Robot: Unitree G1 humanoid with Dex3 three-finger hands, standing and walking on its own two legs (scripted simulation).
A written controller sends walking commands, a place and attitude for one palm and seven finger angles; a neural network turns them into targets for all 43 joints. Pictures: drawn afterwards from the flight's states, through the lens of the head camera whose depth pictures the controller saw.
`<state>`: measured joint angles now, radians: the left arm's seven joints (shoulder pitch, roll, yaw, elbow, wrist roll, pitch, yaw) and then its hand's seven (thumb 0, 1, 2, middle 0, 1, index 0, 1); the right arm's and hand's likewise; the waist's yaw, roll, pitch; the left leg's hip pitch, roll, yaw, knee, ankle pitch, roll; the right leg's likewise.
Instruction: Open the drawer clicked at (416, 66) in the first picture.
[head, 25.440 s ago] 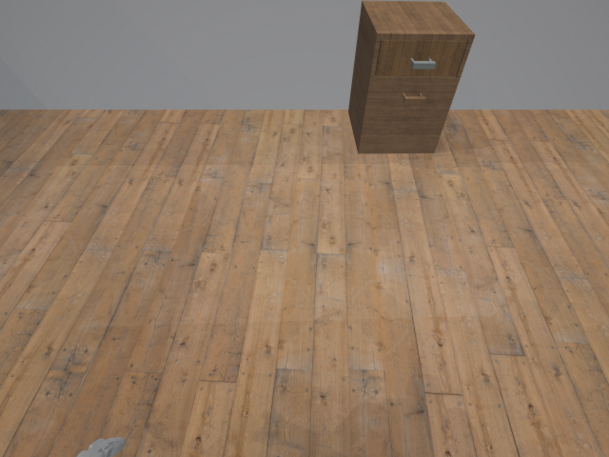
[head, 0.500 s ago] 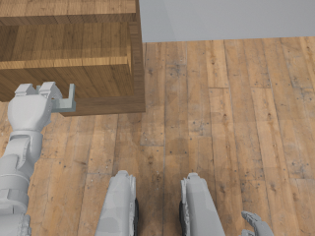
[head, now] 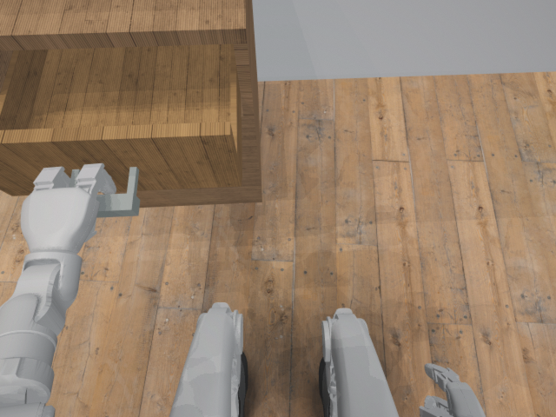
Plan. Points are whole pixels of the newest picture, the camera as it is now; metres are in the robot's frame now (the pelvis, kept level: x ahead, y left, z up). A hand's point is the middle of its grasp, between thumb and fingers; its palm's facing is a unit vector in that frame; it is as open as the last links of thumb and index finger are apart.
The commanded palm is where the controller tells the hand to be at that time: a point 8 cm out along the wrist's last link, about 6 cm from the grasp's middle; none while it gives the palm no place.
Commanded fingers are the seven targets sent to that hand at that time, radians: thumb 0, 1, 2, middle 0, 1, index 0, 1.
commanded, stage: pull the drawer open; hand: left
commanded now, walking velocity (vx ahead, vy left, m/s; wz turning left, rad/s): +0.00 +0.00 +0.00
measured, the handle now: (103, 191) +0.42 +0.28 -0.03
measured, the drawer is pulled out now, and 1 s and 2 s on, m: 0.15 0.22 0.29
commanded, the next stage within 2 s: none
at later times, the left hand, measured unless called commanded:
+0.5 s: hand (80, 251) +0.33 +0.31 -0.05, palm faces -0.04 -0.02 -1.00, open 5.6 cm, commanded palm +0.31 +0.29 -0.01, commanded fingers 0.00 0.90 0.90 -0.40 -1.35 -0.40 -1.35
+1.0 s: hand (76, 274) +0.30 +0.30 -0.05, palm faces -0.06 -0.02 -1.00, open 5.6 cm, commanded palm +0.27 +0.29 -0.01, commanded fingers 0.00 0.90 0.90 -0.40 -1.35 -0.40 -1.35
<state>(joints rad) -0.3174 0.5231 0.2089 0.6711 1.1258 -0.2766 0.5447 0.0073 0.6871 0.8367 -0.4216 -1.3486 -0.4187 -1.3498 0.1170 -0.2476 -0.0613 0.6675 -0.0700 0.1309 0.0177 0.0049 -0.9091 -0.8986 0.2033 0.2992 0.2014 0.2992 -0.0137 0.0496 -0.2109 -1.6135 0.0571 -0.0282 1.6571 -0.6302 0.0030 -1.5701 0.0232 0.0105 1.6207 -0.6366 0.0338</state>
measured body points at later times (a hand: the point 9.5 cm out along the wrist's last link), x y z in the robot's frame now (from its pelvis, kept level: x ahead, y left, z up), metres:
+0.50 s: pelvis +0.01 +0.00 +0.01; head +0.18 +0.00 +0.42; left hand +0.33 +0.30 +0.00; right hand +0.16 -0.26 -0.14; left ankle +0.05 +0.12 -0.52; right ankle +0.05 -0.14 -0.52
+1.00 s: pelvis +0.00 +0.00 +0.01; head +0.17 +0.00 +0.43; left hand +0.29 +0.30 +0.00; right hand +0.18 -0.25 -0.14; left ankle +0.05 +0.12 -0.52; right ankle +0.05 -0.14 -0.52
